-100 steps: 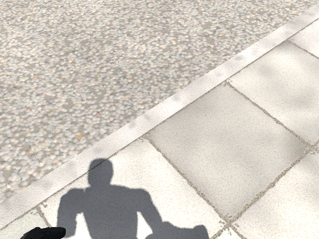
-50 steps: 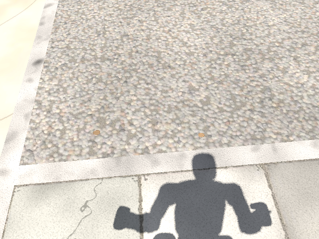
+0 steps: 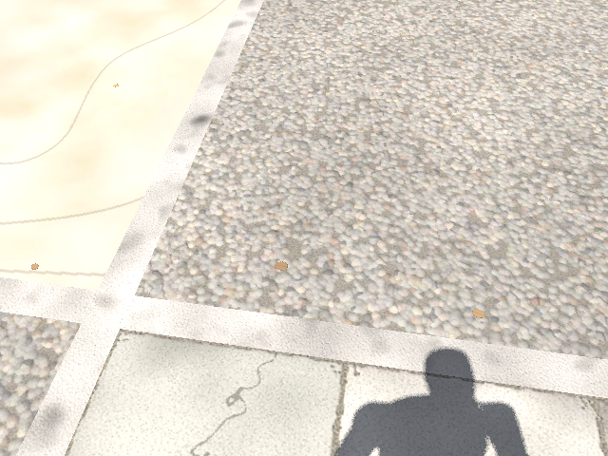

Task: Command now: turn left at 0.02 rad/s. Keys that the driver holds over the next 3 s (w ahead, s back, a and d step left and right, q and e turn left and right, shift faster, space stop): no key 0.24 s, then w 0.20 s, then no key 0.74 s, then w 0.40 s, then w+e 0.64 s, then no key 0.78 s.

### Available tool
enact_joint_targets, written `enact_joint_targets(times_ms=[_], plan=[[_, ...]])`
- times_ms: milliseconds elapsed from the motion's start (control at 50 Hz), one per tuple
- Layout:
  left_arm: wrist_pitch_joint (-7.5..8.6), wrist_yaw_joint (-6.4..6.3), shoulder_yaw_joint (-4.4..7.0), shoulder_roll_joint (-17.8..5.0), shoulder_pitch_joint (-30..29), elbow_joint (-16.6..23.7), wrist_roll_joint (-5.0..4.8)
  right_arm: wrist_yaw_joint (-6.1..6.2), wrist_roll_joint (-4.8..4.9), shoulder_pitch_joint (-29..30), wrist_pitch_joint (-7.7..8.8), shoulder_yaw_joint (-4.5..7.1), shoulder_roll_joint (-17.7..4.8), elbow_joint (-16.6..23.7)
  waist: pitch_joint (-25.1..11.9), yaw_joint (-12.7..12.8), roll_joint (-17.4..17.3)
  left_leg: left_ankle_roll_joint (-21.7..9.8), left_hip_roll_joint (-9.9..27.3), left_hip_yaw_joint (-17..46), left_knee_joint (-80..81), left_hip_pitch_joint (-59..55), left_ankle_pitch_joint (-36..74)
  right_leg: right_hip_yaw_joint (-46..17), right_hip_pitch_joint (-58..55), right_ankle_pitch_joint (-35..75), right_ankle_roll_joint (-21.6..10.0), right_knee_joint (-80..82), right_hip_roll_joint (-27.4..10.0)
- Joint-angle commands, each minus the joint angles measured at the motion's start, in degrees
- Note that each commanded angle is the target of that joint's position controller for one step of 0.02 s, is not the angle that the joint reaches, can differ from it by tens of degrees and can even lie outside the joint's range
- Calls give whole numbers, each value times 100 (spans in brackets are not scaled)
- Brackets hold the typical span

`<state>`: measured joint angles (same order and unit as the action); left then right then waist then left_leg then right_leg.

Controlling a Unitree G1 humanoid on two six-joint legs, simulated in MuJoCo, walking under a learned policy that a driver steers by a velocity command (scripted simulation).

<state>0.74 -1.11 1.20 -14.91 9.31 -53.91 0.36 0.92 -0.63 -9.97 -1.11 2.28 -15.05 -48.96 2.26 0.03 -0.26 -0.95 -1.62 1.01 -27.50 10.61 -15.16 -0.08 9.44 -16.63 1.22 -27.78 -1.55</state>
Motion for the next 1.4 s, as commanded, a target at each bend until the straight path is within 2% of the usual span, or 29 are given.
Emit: enact_joint_targets(times_ms=[20, 240, 280, 320, 380, 460, 540, 560, 580, 600, 620, 660, 700, 740, 760, 780, 800, 820, 880, 980, 1020, 1040, 1060, 1080, 1180, 1240, 1300, 1360, 1400], plan=[[45, -37, 140, -765, -38, 136, -6, 36, 10, 116, 76, 139, -599, 169, -219, 40, 22, -81, 329, 336, 380, -147, 1195, -242, 87, 1092, -150, 458, -241], [13, -50, 96, -692, -36, -236, -10, 100, 33, 7, 90, 121, -634, -375, -176, 28, 22, -44, 335, 278, 408, -215, 1257, -167, 87, 1087, -152, 515, -132], [-16, -69, 112, -696, 98, -339, -59, 117, 84, -112, 72, 135, -641, -505, -226, 25, 48, -127, 154, 120, 317, -130, -343, -39, 176, -390, -254, 444, 31], [-5, -92, 123, -710, 54, -283, -100, 124, 125, -112, 105, 147, -652, -498, 283, 6, 89, -302, 159, 242, 311, 481, -2186, -232, 695, -2071, -470, 444, -16], [216, -60, 123, -704, 216, -249, -161, 68, 190, -211, 364, 132, -583, -504, 643, 19, 93, -505, 362, 559, 243, 839, -2391, -652, 928, -2362, -725, 398, -243], [464, 42, 129, -698, 362, -207, -192, -57, 219, -240, 654, 116, -490, -476, 473, 24, 159, -638, 316, 626, -45, 776, -1402, -953, 707, -1386, -940, 234, -312], [518, 92, 136, -671, 402, -159, -71, -114, 165, -911, 683, 208, -724, -703, -530, -155, -238, -621, 306, 559, -884, -597, 3351, -87, 762, 2545, -464, -1387, 244], [509, 117, 113, -602, 234, -123, -77, -95, 178, -1469, 613, 232, -776, -876, -805, -413, -523, -841, 697, 1037, -724, -1395, 4314, 73, 1453, 2237, -266, -2103, 353], [504, 151, 69, -460, -74, -16, -101, -74, 138, -1977, 532, 228, -832, -1028, -797, -698, -1154, -1344, 1544, 1989, -216, -2025, 5519, 148, 2443, -107, -70, -3276, 494], [426, 161, 58, -381, -319, 127, -199, -49, 117, -1730, 500, 129, -668, -985, -416, -544, -1184, -1718, 2258, 2563, 78, -1958, 5640, -123, 3114, -2392, -40, -3792, 301], [355, 157, 49, -378, -547, 239, -264, -18, 122, -1345, 486, 78, -567, -882, -76, -411, -667, -1677, 2276, 2447, 124, -1721, 5090, -371, 3319, -2576, -105, -3701, -2], [299, 135, 10, -282, -647, 315, -236, 70, 147, -592, 373, 74, -691, -666, 112, -142, -379, -1088, 1805, 1672, 399, -968, 4157, -100, 2562, -1734, -80, -1885, -264], [216, 107, 28, -205, 97, -90, -158, 133, 110, -229, 229, 88, -888, -639, -241, 210, -706, -653, 1172, 796, 372, 93, 4094, 405, 347, 616, 20, -549, 205], [87, 37, 194, -600, 595, -259, -61, 111, 124, -573, 260, 85, -828, -810, -475, 398, -512, -245, 748, 437, 99, 390, 3427, 187, -898, 2141, -123, 110, 250], [35, -33, 279, -1007, 646, -168, -37, 131, -22, -807, 302, 40, -635, -832, -648, 282, 326, 116, 355, 189, -369, 588, 1475, -666, -1285, 4053, -359, 134, -516], [19, -19, 164, -802, 680, -237, 69, 187, -10, -1154, 246, -49, -188, -953, -1129, 155, 1133, 415, 175, 176, -1046, 221, -1205, -1603, -1085, 4927, -1147, 255, -1524], [71, 27, 72, -524, 402, -220, 65, 232, 59, -1038, 149, -60, -77, -924, -898, 81, 1096, 556, 252, 325, -1492, 322, -2153, -2056, -757, 4370, -1551, 464, -1687], [131, 61, 76, -547, 144, -199, 31, 250, 102, -794, 100, -34, -193, -866, -561, 66, 890, 600, 261, 344, -1752, 642, -2264, -1945, -582, 3716, -1560, 571, -1550], [262, 81, 111, -709, -260, -107, -7, 273, 71, -615, -8, 21, -283, -951, -419, -55, 582, 647, 455, 425, -2100, 836, -1837, -1636, -265, 3170, -1404, 742, -1397], [100, -10, 89, -615, -653, -76, -50, 227, 89, -728, 34, -3, -144, -1202, -446, -297, 504, 495, 349, -46, 72, -283, 3, -839, 320, 2080, -1111, 743, -786], [93, 42, 84, -560, -390, -182, -86, 192, -39, -608, -7, 7, -368, -1177, -319, -165, 266, 320, 508, 145, 551, -655, 1013, -698, 608, 771, -748, 817, -517], [81, 69, 97, -535, -256, -192, -17, 188, 9, -500, -23, 39, -602, -1158, -128, 65, -68, 149, 514, 120, 359, -359, 761, -475, 643, -15, -598, 957, -240], [54, 61, 85, -455, -344, -190, 21, 167, 53, -399, 5, 56, -601, -1186, 74, 46, -242, 35, 435, 87, 336, 39, 279, -289, 487, -273, -472, 932, -66], [50, 44, 90, -468, -397, -209, 16, 158, 38, -318, 54, 27, -449, -1172, 151, 10, -147, 54, 432, 97, 411, 102, 310, -272, 427, -84, -438, 809, -37], [27, -10, 109, -460, -205, -329, -41, 153, 37, -420, 219, 34, -398, -1293, -269, 11, -173, 162, 456, 101, 440, -77, 1138, -110, -60, 1614, -491, 346, 4], [-35, -24, 156, -496, -102, -424, -109, 175, 109, -531, 175, 55, -383, -1351, -113, 10, -86, -56, 252, -59, 288, 237, -1092, -48, 193, -1081, -620, 298, 168], [93, -6, 204, -613, 126, -434, -166, 172, 155, -412, 332, 29, -286, -1162, 560, 95, 280, -270, 274, 27, -89, 1069, -1981, -853, 562, -2598, -956, 692, -301], [289, 42, 307, -942, 726, -552, -194, 63, 183, -197, 594, -11, -80, -958, 491, 198, 855, -323, 177, -227, -1127, 1653, -1175, -2586, 16, -2749, -1609, 1427, -1353], [362, 53, 315, -965, 486, -425, -183, -16, 197, -318, 678, -11, -60, -959, 418, -2, 846, -476, 266, -165, -1012, 1296, -1116, -2752, 269, -2150, -1679, 1407, -1545]])
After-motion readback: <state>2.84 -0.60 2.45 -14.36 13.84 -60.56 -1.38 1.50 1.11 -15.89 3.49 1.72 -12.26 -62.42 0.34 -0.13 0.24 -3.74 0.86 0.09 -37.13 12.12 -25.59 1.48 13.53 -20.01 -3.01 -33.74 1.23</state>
